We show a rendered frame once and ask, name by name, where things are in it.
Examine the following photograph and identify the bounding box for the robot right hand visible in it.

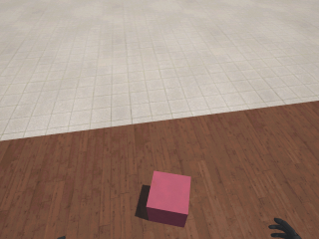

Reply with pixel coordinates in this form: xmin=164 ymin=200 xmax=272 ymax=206
xmin=268 ymin=217 xmax=302 ymax=239

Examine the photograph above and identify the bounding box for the carton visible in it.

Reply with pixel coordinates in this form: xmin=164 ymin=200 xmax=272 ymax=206
xmin=146 ymin=171 xmax=191 ymax=228

